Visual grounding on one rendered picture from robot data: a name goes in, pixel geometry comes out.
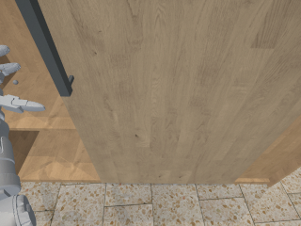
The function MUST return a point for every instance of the handle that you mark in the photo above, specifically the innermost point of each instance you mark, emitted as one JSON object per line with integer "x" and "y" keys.
{"x": 38, "y": 28}

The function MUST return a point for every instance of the wardrobe door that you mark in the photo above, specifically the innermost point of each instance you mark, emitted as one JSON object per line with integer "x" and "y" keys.
{"x": 178, "y": 91}
{"x": 281, "y": 152}

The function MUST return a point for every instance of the left robot upper arm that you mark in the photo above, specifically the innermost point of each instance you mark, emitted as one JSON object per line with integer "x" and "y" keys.
{"x": 16, "y": 211}

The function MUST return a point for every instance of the robot left forearm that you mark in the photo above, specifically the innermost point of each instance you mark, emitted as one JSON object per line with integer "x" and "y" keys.
{"x": 10, "y": 183}

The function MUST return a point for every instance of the robot left hand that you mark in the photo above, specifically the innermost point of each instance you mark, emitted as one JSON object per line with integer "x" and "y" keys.
{"x": 11, "y": 102}

